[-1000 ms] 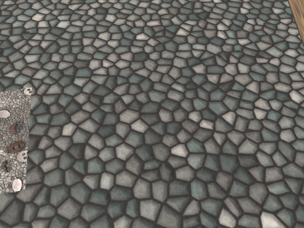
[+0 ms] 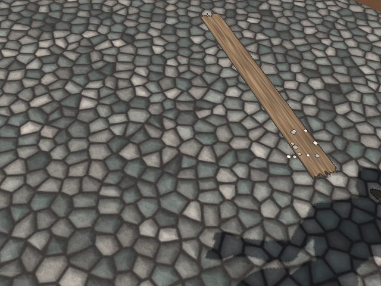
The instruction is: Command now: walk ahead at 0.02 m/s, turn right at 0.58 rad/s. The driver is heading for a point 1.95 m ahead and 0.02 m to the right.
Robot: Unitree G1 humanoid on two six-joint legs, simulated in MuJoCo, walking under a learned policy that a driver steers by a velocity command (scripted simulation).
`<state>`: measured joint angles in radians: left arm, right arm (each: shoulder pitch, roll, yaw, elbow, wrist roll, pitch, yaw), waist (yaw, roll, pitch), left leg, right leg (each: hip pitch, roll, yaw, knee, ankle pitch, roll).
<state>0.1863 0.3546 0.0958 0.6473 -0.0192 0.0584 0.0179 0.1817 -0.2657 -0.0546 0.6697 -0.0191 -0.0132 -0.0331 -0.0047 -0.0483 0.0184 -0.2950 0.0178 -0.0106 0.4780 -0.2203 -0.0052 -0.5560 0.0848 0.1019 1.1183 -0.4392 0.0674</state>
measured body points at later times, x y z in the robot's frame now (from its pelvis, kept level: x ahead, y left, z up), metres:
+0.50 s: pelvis -0.01 -0.05 +0.00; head +0.03 -0.08 +0.45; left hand +0.22 +0.18 -0.07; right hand +0.06 -0.37 -0.11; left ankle +0.04 +0.10 -0.66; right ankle -0.02 -0.13 -0.74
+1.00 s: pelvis +0.02 -0.02 +0.00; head +0.02 -0.02 +0.44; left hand +0.21 +0.19 -0.12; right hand +0.08 -0.30 -0.11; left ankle +0.05 +0.10 -0.74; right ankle -0.02 -0.14 -0.74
